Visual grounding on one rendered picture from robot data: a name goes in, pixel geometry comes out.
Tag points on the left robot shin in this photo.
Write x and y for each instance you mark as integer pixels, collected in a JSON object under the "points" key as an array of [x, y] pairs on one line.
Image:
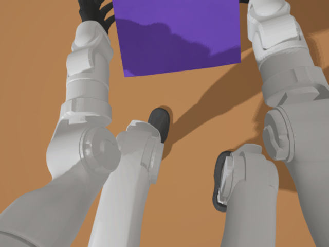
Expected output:
{"points": [[140, 125]]}

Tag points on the robot right forearm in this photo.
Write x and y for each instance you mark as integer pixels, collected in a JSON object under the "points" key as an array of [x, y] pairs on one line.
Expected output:
{"points": [[282, 55]]}

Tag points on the robot left forearm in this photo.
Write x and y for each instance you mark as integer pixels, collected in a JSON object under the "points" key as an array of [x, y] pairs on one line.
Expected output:
{"points": [[87, 83]]}

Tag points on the left robot hand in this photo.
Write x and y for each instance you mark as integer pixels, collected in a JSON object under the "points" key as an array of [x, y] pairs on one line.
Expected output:
{"points": [[90, 11]]}

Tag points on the robot right foot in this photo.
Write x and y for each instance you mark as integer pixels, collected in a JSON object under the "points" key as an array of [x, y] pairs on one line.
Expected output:
{"points": [[217, 180]]}

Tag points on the right robot upper arm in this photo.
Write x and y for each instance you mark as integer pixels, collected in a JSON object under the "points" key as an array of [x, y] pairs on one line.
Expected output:
{"points": [[298, 135]]}

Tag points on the carton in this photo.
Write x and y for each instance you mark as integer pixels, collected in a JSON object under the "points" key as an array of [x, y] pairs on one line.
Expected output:
{"points": [[165, 36]]}

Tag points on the left robot upper arm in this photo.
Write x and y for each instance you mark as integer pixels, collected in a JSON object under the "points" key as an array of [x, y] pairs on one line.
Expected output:
{"points": [[80, 162]]}

